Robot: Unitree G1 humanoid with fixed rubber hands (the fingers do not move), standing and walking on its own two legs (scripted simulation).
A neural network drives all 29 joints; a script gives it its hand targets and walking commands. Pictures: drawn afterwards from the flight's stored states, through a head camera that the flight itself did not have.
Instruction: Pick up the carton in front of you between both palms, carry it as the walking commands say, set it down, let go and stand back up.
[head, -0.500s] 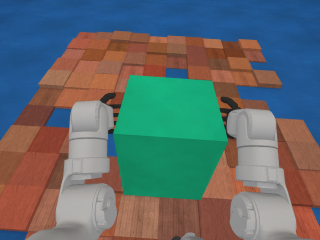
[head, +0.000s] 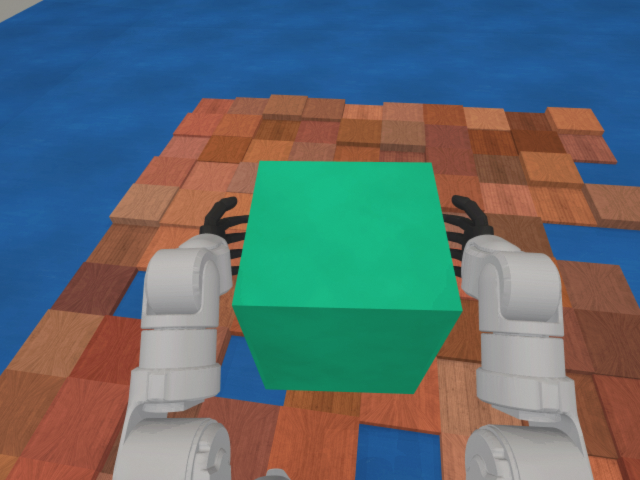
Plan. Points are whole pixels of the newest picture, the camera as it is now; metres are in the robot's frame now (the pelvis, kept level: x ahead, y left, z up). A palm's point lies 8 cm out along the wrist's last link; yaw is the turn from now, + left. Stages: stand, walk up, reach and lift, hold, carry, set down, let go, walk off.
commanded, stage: carry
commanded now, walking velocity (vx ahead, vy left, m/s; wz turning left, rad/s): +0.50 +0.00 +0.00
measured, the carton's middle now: (341, 285) +0.37 +0.01 +0.05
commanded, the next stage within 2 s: none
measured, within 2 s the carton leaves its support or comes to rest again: neither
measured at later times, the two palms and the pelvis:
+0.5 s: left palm (263, 126) +0.65 +0.15 +0.12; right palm (440, 120) +0.67 -0.15 +0.12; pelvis +0.31 -0.01 -0.01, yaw +1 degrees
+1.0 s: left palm (307, 28) +1.02 +0.10 +0.15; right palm (441, 32) +0.98 -0.19 +0.15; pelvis +0.63 +0.00 -0.01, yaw -1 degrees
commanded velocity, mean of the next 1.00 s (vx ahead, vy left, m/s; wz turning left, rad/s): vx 0.50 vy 0.00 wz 0.00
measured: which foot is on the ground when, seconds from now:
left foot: up 0.00-0.00, down 0.02-0.46, up 0.48-0.82, down 0.84-1.00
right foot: down 0.00-0.08, up 0.10-0.42, down 0.44-0.86, up 0.88-1.00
